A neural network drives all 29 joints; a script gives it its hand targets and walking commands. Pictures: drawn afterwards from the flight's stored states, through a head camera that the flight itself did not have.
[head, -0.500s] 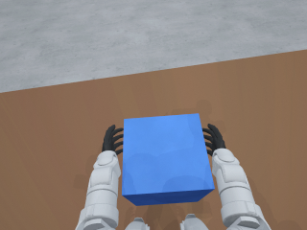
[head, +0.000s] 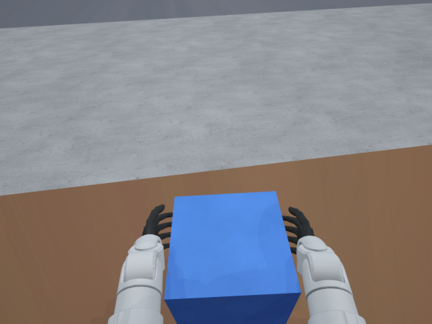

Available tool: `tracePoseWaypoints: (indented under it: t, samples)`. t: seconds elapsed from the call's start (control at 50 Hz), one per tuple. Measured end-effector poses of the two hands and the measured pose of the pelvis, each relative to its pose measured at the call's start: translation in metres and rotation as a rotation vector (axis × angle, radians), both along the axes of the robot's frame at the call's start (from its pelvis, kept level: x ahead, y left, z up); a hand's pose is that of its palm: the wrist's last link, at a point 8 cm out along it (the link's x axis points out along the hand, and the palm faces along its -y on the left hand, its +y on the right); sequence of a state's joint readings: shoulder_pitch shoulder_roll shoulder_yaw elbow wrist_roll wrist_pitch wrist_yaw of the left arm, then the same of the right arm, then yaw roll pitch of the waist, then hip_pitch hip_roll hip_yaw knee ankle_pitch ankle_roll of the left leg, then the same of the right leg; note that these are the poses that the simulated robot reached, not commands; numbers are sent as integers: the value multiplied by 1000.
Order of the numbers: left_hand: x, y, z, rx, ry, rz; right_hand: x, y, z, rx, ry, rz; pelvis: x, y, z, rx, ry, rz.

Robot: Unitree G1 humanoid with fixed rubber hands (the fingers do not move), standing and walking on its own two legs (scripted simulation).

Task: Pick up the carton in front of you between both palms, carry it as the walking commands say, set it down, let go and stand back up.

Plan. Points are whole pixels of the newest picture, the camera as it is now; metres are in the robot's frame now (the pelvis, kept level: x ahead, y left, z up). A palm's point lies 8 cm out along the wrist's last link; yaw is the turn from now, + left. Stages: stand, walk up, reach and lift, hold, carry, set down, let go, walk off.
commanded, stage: reach and lift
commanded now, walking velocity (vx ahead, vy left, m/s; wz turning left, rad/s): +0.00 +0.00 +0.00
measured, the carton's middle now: (229, 267) +0.28 +0.00 -0.05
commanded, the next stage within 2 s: hold in 0.88 s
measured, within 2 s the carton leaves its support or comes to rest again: neither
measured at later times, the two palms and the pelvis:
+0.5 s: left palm (153, 237) +0.30 +0.15 +0.04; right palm (306, 238) +0.30 -0.15 +0.03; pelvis +0.00 -0.01 +0.00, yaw +0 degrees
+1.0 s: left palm (148, 235) +0.30 +0.15 +0.06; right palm (307, 236) +0.29 -0.15 +0.05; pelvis +0.00 +0.00 +0.01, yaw +0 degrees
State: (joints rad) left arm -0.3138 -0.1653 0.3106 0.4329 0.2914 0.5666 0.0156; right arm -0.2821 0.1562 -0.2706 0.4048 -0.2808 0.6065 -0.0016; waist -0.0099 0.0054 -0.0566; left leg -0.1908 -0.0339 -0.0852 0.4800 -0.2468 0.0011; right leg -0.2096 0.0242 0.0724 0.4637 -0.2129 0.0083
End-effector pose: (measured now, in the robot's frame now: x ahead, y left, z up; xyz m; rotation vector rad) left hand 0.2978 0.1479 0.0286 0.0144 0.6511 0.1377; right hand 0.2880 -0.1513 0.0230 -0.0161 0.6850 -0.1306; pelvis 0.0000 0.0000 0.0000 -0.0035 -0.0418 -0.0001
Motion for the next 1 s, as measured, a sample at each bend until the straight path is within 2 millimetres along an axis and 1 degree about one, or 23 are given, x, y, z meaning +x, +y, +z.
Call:
tracePoseWaypoints:
  t: [0.1, 0.22, 0.5, 0.68, 0.9, 1.0]
  samples:
    - [-4, 0, -2, -2, 17, 4, -4, 0, -2, 4, 17, -2, -8, 0, -1, 2, -27, -5]
    - [-3, 0, 2, -8, 0, 17, -1, 0, 2, 11, 0, 1, -12, -1, -1, 2, -34, -4]
    - [5, -3, 9, 13, 2, 1, 7, -2, 8, -10, 2, 15, 1, -5, 3, 2, -39, 2]
    - [5, -1, 12, 23, 5, -7, 7, -1, 11, -22, 6, 25, 9, -5, 6, 1, -45, 4]
    - [1, 0, 18, 19, 0, -10, 2, 0, 17, -20, 0, 19, 6, -2, 6, 0, -63, 1]
    - [-2, 1, 27, 18, -24, -7, -1, 2, 26, -20, -24, 19, 4, -1, 7, 1, -74, -1]
